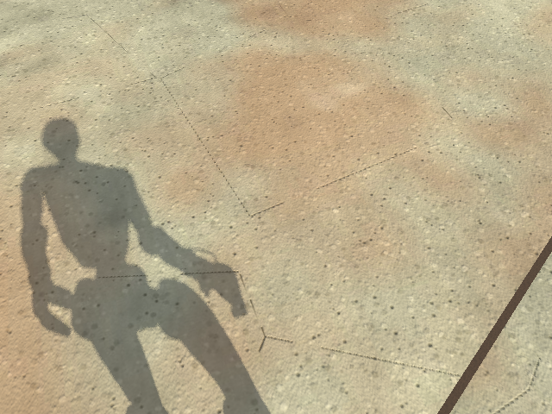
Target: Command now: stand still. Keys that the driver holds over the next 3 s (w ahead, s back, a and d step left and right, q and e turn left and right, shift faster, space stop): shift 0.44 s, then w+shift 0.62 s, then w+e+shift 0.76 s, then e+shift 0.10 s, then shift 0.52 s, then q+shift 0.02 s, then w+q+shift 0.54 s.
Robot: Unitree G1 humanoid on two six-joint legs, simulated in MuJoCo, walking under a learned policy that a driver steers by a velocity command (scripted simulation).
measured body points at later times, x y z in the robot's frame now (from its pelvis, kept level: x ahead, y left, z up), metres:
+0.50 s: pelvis +0.00 +0.00 +0.00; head +0.01 +0.00 +0.45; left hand +0.03 +0.26 -0.15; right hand +0.04 -0.25 -0.14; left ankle -0.03 +0.11 -0.73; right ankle +0.01 -0.15 -0.73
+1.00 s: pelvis +0.19 -0.08 +0.01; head +0.20 -0.10 +0.45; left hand +0.09 +0.14 -0.13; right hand +0.41 -0.30 -0.09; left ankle +0.37 +0.10 -0.64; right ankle +0.05 -0.17 -0.73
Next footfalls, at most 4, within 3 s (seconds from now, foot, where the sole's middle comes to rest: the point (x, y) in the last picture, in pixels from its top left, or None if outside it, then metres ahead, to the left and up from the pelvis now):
1.20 left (265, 385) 0.58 0.07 -0.77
1.68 right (385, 273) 0.92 -0.26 -0.77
2.10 left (412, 177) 1.31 -0.40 -0.77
2.46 right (453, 228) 1.09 -0.49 -0.77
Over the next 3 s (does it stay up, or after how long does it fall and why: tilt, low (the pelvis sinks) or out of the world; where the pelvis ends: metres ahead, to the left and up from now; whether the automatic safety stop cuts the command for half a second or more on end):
stays up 1.38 -0.40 -0.03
